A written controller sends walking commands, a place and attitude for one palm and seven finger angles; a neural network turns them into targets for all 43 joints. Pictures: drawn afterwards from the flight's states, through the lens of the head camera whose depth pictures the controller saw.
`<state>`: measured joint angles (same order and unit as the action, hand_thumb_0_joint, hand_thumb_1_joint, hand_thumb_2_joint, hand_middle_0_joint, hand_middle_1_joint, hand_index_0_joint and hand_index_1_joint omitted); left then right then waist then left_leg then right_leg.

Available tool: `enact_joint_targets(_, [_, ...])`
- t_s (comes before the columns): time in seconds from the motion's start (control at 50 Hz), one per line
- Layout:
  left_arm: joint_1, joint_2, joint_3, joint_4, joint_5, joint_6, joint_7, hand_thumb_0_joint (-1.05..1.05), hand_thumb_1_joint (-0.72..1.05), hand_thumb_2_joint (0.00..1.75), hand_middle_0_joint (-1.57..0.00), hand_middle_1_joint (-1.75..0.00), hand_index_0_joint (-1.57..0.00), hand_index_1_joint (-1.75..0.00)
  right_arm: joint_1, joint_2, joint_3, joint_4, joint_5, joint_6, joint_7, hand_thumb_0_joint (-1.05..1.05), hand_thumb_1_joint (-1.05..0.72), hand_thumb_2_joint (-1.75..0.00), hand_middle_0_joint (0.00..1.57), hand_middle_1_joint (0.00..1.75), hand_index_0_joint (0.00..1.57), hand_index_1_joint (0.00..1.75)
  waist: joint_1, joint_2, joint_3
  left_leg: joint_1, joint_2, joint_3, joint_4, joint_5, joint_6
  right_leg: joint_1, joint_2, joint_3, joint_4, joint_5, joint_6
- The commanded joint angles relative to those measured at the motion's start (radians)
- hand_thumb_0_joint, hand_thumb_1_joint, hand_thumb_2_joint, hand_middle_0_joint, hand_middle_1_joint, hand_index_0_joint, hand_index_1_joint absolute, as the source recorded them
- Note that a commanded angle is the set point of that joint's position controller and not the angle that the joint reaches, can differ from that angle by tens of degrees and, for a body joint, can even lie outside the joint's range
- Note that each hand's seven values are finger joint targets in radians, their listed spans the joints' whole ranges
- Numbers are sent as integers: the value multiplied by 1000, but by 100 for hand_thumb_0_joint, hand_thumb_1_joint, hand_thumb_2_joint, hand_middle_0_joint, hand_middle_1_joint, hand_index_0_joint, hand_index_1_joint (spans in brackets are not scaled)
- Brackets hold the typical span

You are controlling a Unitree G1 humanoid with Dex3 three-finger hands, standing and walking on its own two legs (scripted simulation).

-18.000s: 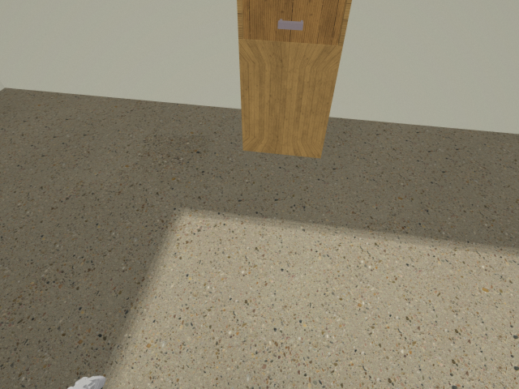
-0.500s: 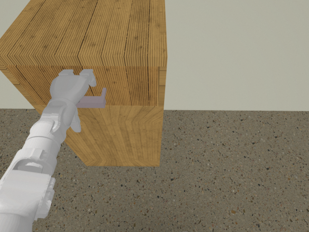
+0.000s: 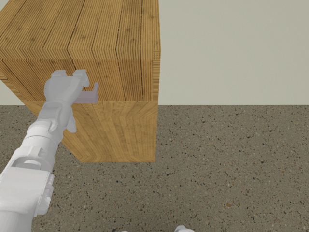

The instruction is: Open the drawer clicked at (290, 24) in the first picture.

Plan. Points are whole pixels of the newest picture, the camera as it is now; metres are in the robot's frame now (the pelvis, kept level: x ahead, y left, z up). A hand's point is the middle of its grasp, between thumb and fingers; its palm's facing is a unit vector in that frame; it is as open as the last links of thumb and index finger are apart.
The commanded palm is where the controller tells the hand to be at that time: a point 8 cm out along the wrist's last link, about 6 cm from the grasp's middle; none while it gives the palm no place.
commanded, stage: lower the fingers behind the handle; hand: left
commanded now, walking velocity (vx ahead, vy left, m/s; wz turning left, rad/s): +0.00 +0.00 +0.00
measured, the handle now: (80, 91) +0.51 +0.21 +0.02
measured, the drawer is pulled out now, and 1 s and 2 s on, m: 0.00 0.00 0.00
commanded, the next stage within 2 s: lift the fingers back up to retry in 0.86 s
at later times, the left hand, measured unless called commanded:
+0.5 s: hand (73, 101) +0.47 +0.22 +0.03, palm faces -0.04 +0.01 -1.00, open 13.8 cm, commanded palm +0.45 +0.23 +0.05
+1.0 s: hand (73, 101) +0.47 +0.22 +0.03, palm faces -0.04 +0.01 -1.00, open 13.8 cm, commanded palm +0.45 +0.22 +0.06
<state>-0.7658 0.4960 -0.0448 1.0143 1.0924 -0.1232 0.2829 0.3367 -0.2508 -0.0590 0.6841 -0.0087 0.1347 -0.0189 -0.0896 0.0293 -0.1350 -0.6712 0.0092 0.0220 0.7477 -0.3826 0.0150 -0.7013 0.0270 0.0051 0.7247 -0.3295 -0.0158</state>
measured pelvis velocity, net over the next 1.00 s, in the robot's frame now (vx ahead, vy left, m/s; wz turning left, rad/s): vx -0.03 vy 0.01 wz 0.00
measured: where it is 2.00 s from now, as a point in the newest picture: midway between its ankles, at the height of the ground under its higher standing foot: outside the picture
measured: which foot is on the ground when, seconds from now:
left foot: down 0.00-1.00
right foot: down 0.00-1.00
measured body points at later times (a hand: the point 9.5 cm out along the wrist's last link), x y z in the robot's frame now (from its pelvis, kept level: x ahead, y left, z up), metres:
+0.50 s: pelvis -0.02 +0.00 -0.01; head +0.08 +0.00 +0.43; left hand +0.46 +0.22 +0.08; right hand +0.01 -0.27 -0.14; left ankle -0.02 +0.11 -0.71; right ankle +0.00 -0.11 -0.71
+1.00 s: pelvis -0.03 +0.01 -0.02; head +0.07 +0.01 +0.42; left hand +0.46 +0.22 +0.08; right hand -0.02 -0.26 -0.15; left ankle -0.02 +0.11 -0.71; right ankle +0.00 -0.11 -0.71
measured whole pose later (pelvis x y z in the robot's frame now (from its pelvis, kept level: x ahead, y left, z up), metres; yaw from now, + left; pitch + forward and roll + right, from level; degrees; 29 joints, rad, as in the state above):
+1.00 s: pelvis -0.03 +0.01 -0.02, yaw +0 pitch +20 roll -1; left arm -0.91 0.52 -0.09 1.10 1.09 -0.07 0.29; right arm 0.37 -0.26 -0.02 0.67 0.01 0.12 -0.04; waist -0.12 0.03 -0.15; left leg -0.86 0.00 0.03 0.90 -0.40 0.03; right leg -0.88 0.02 0.01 0.86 -0.33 0.00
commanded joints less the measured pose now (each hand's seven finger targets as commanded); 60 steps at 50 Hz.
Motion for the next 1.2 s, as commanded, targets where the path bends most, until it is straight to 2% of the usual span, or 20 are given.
enact_joint_targets(0.0, [-364, 253, 86, -137, -4, -12, 43, 0, -50, 30, -30, -120, -30, -120, 105, -160, -55, -59, -2, -20, -11, 0, -90, -90, 20, 30, 20, 30, -5, -13, -367, 155, -34, 14, -35, 362, 28, 237, 13, 3, -53, 347, -20])
enact_joint_targets(0.04, [-353, 210, 51, -128, 1, -3, 47, 0, -50, 30, -30, -120, -30, -120, 101, -157, -56, -61, -2, -19, -9, 0, -90, -90, 20, 30, 20, 30, -15, -11, -362, 148, -35, 19, -27, 357, 28, 222, 14, 3, -53, 350, -19])
enact_joint_targets(0.2, [-353, 232, 53, -47, 3, 34, 48, 0, -50, 30, -30, -120, -30, -120, 111, -167, -46, -58, 5, -14, -10, 0, -90, -90, 20, 30, 20, 30, -17, -20, -334, 97, -36, 16, -21, 281, 28, 177, 13, -1, -43, 268, -19])
enact_joint_targets(0.22, [-358, 188, 17, -35, 1, 41, 46, 0, -50, 30, -30, -120, -30, -120, 112, -163, -46, -59, 5, -16, -10, 0, -90, -90, 20, 30, 20, 30, -30, -27, -321, 98, -35, 18, -18, 276, 29, 161, 14, -4, -46, 265, -18])
enact_joint_targets(0.28, [-377, 189, 18, -10, -1, 48, 38, 0, -50, 30, -30, -120, -30, -120, 121, -168, -44, -56, 4, -18, -13, 0, -90, -90, 20, 30, 20, 30, -39, -44, -306, 84, -32, 11, -9, 260, 29, 132, 14, -8, -39, 239, -19])
enact_joint_targets(0.34, [-338, 158, -3, 4, -6, 50, 24, 0, -50, 30, -30, -120, -30, -120, 123, -166, -41, -67, 5, -20, -14, 0, -90, -90, 20, 30, 20, 30, -35, -46, -308, 73, -33, 15, 2, 251, 30, 123, 14, -7, -31, 237, -18])
enact_joint_targets(0.36, [-326, 183, 18, 10, -6, 48, 20, 0, -50, 30, -30, -120, -30, -120, 125, -169, -40, -66, 5, -19, -16, 0, -90, -90, 20, 30, 20, 30, -29, -57, -312, 60, -32, 15, 6, 238, 30, 124, 13, -6, -28, 225, -18])
enact_joint_targets(0.42, [-338, 150, -21, 43, 0, 53, 11, 0, -50, 30, -30, -120, -30, -120, 126, -170, -36, -68, 10, -20, -19, 0, -90, -90, 20, 30, 20, 30, -48, -60, -251, 24, -31, 11, 13, 185, 31, 62, 13, -10, -25, 168, -18])
enact_joint_targets(0.5, [-389, 216, 11, 31, -1, 59, 5, 0, -50, 30, -30, -120, -30, -120, 139, -178, -30, -72, 10, -24, -25, 0, -90, -90, 20, 30, 20, 30, -51, -63, -294, 1, -33, 10, 25, 162, 35, 73, 10, -3, -13, 150, -14])
enact_joint_targets(0.6, [-392, 187, -8, 17, 3, 59, 0, 0, -50, 30, -30, -120, -30, -120, 145, -172, -32, -76, 10, -24, -24, 0, -90, -90, 20, 30, 20, 30, -45, -17, -321, 28, -30, 3, 34, 165, 31, 36, 15, -12, 1, 127, -19])
enact_joint_targets(0.72, [-426, 187, -16, 37, -8, 68, -5, 0, -50, 30, -30, -120, -30, -120, 147, -175, -27, -74, 15, -30, -30, 0, -90, -90, 20, 30, 20, 30, -64, -37, -281, -1, -26, -3, 30, 106, 34, 2, 14, -15, -4, 67, -16])
enact_joint_targets(0.78, [-437, 206, 2, 23, -12, 61, -8, 0, -50, 30, -30, -120, -30, -120, 152, -179, -28, -71, 12, -33, -30, 0, -90, -90, 20, 30, 20, 30, -60, -36, -307, 6, -24, -7, 34, 111, 35, 10, 15, -15, 0, 71, -18])
enact_joint_targets(0.82, [-417, 168, -23, 34, -15, 62, -10, 0, -50, 30, -30, -120, -30, -120, 154, -172, -29, -75, 13, -36, -29, 0, -90, -90, 20, 30, 20, 30, -60, -38, -296, 4, -25, -4, 31, 103, 34, 5, 15, -18, -3, 64, -16])
enact_joint_targets(0.86, [-405, 203, 5, 34, -14, 58, -10, 0, -50, 30, -30, -120, -30, -120, 155, -176, -26, -76, 12, -35, -29, 0, -90, -90, 20, 30, 20, 30, -50, -52, -309, -4, -26, -6, 32, 109, 35, 23, 16, -15, 1, 71, -17])
enact_joint_targets(0.96, [-445, 200, -10, 18, -13, 60, -6, 0, -50, 30, -30, -120, -30, -120, 152, -178, -24, -74, 18, -37, -31, 0, -90, -90, 20, 30, 20, 30, -63, -56, -275, -20, -26, -4, 25, 77, 36, 8, 14, -12, -15, 42, -13])
enact_joint_targets(1.0, [-490, 258, 27, -23, -9, 58, 1, 0, -50, 30, -30, -120, -30, -120, 158, -180, -26, -73, 14, -36, -32, 0, -90, -90, 20, 30, 20, 30, -55, -20, -336, 21, -26, -7, 19, 104, 37, 37, 15, -9, -13, 61, -14])
enact_joint_targets(1.02, [-488, 239, 14, -29, -12, 60, 2, 0, -50, 30, -30, -120, -30, -120, 156, -173, -27, -78, 15, -36, -32, 0, -90, -90, 20, 30, 20, 30, -50, -5, -347, 30, -29, -4, 13, 107, 35, 53, 15, -10, -18, 65, -15])
enact_joint_targets(1.08, [-516, 283, 53, -57, -18, 56, 6, 0, -50, 30, -30, -120, -30, -120, 158, -176, -28, -70, 12, -36, -34, 0, -90, -90, 20, 30, 20, 30, -48, -7, -368, 69, -24, -11, 4, 154, 35, 82, 17, -11, -27, 102, -15])
enact_joint_targets(1.14, [-505, 260, 44, -102, -22, 44, 8, 0, -50, 30, -30, -120, -30, -120, 148, -166, -32, -75, 13, -36, -30, 0, -90, -90, 20, 30, 20, 30, -34, 39, -387, 127, -24, -8, -13, 201, 30, 106, 20, -15, -39, 138, -18])
enact_joint_targets(1.18, [-547, 286, 61, -137, -23, 33, 13, 0, -50, 30, -30, -120, -30, -120, 144, -170, -33, -71, 11, -36, -32, 0, -90, -90, 20, 30, 20, 30, -42, 15, -390, 137, -22, -14, -20, 214, 32, 125, 20, -12, -48, 149, -17])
